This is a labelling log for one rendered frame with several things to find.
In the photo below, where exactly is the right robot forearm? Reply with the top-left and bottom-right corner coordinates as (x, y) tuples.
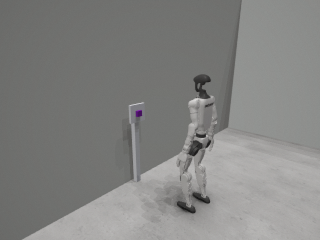
(208, 119), (218, 138)

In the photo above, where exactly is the robot left foot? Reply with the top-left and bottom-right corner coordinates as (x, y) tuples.
(177, 201), (196, 214)

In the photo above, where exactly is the panel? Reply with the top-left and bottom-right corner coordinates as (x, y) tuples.
(128, 102), (145, 182)

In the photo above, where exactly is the robot left hand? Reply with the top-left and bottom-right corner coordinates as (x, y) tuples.
(176, 151), (188, 171)

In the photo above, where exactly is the robot left upper arm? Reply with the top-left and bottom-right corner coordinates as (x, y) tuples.
(188, 99), (200, 131)

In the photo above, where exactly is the left robot forearm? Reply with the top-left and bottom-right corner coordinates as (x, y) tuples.
(182, 123), (196, 153)

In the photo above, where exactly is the robot torso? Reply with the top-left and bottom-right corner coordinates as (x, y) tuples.
(193, 96), (213, 150)

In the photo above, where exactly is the button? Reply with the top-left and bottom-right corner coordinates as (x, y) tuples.
(135, 110), (142, 117)

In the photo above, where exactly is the robot right hand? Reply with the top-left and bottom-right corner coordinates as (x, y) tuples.
(205, 137), (214, 151)

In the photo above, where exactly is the robot right upper arm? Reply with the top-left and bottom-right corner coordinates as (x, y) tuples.
(210, 96), (218, 122)

